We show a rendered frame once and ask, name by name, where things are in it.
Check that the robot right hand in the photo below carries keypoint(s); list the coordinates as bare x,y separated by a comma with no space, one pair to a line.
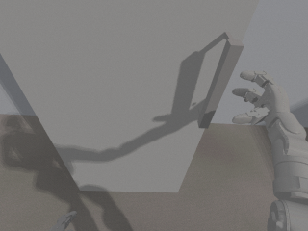
274,97

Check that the robot right upper arm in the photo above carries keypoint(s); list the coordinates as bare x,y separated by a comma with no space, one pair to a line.
285,215

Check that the robot right forearm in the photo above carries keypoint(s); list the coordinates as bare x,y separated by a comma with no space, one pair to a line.
289,151

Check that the robot left hand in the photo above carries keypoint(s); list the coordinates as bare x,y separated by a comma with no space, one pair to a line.
64,221

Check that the fridge door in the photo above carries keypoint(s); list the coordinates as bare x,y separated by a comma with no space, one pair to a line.
117,84

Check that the handle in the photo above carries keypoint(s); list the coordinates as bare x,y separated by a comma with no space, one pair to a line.
231,52

